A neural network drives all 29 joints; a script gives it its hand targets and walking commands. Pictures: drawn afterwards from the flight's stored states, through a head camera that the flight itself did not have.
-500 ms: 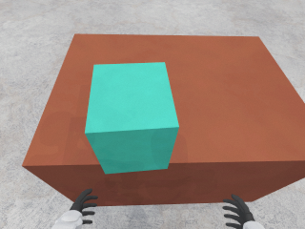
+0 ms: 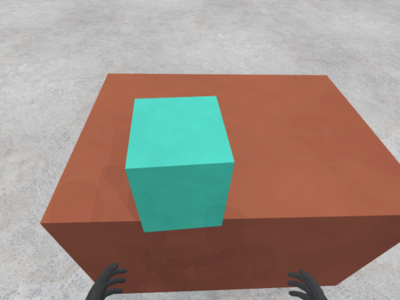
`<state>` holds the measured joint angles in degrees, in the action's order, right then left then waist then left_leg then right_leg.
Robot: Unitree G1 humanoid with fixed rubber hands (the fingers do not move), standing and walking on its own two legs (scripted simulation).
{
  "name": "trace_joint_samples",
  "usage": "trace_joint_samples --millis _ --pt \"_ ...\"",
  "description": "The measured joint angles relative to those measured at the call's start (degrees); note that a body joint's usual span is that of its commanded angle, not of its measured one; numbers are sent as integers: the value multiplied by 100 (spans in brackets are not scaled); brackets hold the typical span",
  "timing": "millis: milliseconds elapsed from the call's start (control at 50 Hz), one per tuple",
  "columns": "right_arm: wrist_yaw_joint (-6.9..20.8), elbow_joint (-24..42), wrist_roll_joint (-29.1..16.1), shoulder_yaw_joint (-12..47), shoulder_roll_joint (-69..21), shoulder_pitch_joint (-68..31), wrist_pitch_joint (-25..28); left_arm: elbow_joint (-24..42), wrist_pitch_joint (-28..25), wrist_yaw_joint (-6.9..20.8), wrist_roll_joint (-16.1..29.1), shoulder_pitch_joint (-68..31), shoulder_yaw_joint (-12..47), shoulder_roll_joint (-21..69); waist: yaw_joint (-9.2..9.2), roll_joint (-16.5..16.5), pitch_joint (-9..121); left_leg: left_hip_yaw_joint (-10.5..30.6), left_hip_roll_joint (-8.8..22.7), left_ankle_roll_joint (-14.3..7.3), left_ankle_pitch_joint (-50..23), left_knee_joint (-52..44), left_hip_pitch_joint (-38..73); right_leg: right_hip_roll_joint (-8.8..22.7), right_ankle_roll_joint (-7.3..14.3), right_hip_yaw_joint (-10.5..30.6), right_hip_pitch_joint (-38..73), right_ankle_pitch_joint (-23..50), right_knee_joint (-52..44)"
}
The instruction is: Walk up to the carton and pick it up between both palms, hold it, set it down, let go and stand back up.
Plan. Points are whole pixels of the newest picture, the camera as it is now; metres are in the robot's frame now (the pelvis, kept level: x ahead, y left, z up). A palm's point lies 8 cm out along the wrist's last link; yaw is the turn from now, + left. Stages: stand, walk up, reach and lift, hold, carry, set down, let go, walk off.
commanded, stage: let go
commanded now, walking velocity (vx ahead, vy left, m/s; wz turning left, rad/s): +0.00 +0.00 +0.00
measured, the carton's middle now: (179, 164) +0.43 +0.08 +0.02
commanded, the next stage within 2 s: stand in 0.14 s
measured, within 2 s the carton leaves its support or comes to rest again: neither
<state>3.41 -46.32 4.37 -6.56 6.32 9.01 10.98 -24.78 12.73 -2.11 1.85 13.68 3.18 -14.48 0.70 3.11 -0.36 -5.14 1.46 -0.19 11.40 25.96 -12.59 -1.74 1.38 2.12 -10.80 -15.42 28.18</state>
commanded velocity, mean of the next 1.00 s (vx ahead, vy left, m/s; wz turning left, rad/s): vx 0.00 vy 0.00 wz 0.00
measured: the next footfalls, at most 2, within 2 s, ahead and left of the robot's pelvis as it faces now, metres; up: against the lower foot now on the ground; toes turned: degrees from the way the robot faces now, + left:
none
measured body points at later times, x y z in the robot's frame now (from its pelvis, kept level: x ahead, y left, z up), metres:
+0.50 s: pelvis +0.04 +0.03 +0.00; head +0.03 +0.04 +0.45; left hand +0.08 +0.26 -0.14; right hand +0.07 -0.20 -0.15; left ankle +0.03 +0.12 -0.74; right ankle +0.00 -0.10 -0.74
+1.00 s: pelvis +0.03 +0.05 +0.00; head +0.02 +0.05 +0.45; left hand -0.02 +0.24 -0.16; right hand +0.00 -0.15 -0.16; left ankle +0.03 +0.12 -0.74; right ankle +0.00 -0.10 -0.74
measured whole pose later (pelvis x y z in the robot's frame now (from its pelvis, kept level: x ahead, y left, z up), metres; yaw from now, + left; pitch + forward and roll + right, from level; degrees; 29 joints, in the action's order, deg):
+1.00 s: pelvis +0.03 +0.05 +0.00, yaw +1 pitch -1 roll +0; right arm -1.4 -64.6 1.1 -1.0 5.8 21.0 0.9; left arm -64.6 -1.2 -2.8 -0.8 22.8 0.3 -5.1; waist -0.2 0.2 2.1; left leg -4.8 -2.4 -4.3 13.9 25.6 -11.3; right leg 2.1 -2.9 2.1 -7.4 -16.3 24.2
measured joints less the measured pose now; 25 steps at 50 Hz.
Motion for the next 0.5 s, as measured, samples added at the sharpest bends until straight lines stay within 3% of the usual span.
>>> trace_joint_samples --millis 160,220,280,500 --pt "9 79 -54 -22 156 30 23 -80 -84 -30 -52 -133 12 37 19 -57 -31 -40 -36 -66 19 12 -25 40 -72 39 -1 31 -58" --pt "-117 75 -290 120 235 218 -534 -520 -894 124 -466 51 -118 212 -1 -211 200 31 -2 -102 96 103 -197 11 -104 -25 -27 87 -241" --pt "-130 -115 -318 232 256 463 -861 -883 -1355 223 -508 238 -215 309 22 -272 312 76 -9 -125 184 187 -293 17 -124 -61 -48 54 -284" --pt "-221 -891 -306 359 220 1088 -898 -2227 -1607 87 -320 781 -345 509 -43 -318 418 97 -145 -229 423 260 -223 147 -232 -66 76 -165 -287"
